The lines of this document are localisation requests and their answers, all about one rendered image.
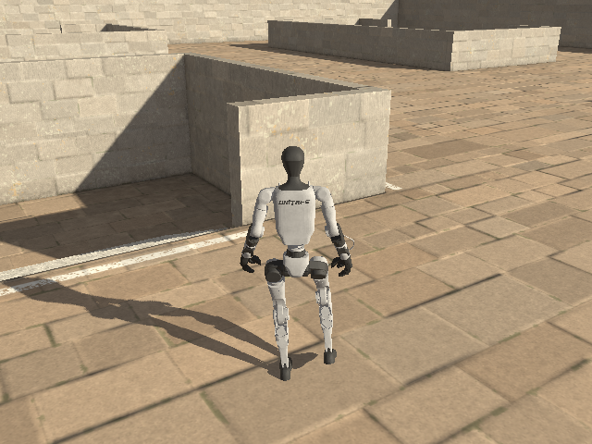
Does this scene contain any robot thigh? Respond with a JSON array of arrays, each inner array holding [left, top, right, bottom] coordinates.
[[309, 256, 330, 306], [265, 258, 290, 325]]

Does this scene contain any robot left forearm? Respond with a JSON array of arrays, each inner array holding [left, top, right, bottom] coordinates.
[[241, 223, 259, 258]]

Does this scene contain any robot right upper arm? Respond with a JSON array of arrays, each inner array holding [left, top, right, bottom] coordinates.
[[313, 186, 339, 238]]

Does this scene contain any robot left hand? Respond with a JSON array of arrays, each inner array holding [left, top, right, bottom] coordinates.
[[240, 255, 261, 273]]

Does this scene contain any right robot thigh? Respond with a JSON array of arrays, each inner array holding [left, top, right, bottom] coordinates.
[[309, 256, 330, 306]]

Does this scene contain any left robot thigh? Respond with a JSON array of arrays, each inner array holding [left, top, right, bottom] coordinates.
[[265, 258, 290, 325]]

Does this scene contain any robot left upper arm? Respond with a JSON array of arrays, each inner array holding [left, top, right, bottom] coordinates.
[[250, 187, 275, 238]]

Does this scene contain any robot right forearm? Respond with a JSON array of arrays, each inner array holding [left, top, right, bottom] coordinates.
[[330, 223, 350, 260]]

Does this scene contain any robot right hand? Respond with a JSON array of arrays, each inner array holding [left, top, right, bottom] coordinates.
[[331, 256, 352, 277]]

